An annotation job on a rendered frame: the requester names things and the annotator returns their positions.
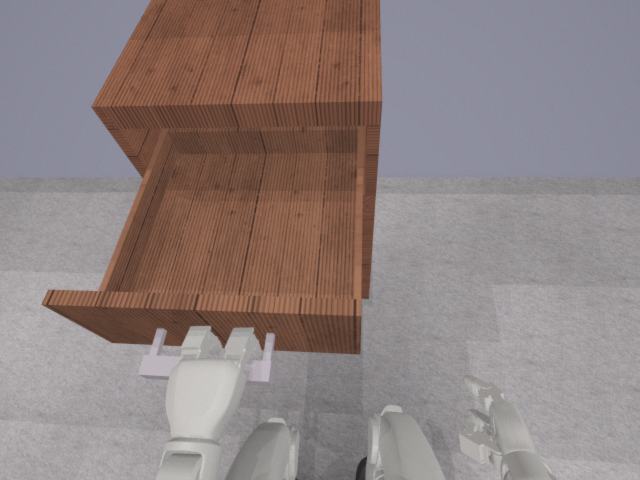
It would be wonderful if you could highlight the robot left forearm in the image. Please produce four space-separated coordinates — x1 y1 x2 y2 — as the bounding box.
155 437 223 480

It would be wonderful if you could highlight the right robot hand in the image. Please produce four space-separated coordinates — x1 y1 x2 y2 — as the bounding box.
459 375 537 470

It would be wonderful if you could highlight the left robot hand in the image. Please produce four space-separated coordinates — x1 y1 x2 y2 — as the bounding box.
165 326 262 442

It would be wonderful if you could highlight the drawer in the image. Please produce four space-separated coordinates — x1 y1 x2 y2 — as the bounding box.
41 126 364 354

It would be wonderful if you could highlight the robot right forearm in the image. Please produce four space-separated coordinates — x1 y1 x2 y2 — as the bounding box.
500 451 558 480

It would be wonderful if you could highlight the handle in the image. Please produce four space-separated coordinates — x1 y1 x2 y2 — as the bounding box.
138 328 275 386

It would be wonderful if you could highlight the right robot shin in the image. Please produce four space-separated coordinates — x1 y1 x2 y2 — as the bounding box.
365 405 416 480

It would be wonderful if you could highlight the robot left thigh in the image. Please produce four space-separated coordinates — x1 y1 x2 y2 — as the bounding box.
224 422 299 480

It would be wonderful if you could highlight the cabinet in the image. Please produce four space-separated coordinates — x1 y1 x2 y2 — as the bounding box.
91 0 382 299

